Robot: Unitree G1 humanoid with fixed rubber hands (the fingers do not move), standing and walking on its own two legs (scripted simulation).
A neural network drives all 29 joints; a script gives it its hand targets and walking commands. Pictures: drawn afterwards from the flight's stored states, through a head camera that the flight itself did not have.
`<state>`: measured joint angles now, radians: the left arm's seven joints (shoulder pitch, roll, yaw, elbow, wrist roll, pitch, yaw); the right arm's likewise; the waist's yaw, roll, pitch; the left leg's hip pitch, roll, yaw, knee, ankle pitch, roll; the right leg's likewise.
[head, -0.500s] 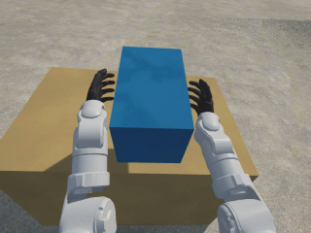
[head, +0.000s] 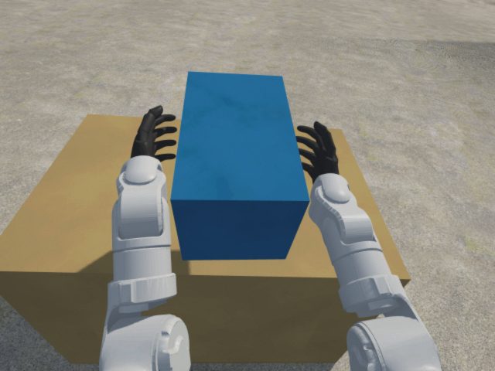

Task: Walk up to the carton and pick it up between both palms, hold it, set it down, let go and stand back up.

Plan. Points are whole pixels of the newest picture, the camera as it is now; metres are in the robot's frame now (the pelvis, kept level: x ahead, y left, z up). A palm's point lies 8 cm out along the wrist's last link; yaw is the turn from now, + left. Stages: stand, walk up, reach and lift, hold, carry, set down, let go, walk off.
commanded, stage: hold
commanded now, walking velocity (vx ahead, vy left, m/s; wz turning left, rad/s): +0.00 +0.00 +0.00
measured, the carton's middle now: (235, 162) +0.43 +0.01 +0.13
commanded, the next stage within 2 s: none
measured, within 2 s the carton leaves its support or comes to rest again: neither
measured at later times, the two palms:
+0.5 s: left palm (148, 155) +0.36 +0.14 +0.20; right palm (322, 173) +0.36 -0.13 +0.17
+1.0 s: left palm (144, 160) +0.36 +0.15 +0.19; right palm (317, 170) +0.36 -0.12 +0.17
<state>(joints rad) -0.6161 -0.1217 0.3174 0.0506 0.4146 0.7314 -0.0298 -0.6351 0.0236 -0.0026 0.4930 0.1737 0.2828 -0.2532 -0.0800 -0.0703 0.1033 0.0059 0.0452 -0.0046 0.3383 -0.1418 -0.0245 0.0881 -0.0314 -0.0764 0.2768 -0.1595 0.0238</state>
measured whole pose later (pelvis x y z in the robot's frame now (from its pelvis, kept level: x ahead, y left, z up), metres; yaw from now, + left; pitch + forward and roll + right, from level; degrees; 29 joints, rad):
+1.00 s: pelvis +0.01 +0.00 +0.00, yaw +0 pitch -11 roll -1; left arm -0.59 -0.10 0.30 0.01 0.40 0.74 -0.04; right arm -0.61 0.03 0.02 0.43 0.18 0.28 -0.28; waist -0.08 -0.06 0.11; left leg -0.01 0.05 -0.01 0.35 -0.16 -0.03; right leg 0.09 -0.03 -0.09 0.27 -0.16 0.02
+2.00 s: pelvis -0.01 +0.00 +0.00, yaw +0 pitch -11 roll -1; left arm -0.67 -0.12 0.35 0.10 0.43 0.72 -0.05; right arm -0.67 0.06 -0.07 0.51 0.11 0.25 -0.24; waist -0.07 -0.07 0.11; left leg -0.01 0.05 0.00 0.31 -0.11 -0.02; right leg 0.06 -0.03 -0.07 0.29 -0.15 0.02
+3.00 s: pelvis +0.00 +0.00 +0.00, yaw +0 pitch -12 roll -1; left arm -0.63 -0.13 0.35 0.07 0.44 0.73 -0.06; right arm -0.63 0.06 -0.02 0.48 0.14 0.23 -0.26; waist -0.09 -0.06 0.13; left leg 0.02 0.05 0.00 0.31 -0.12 -0.03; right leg 0.09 -0.03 -0.08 0.28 -0.15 0.02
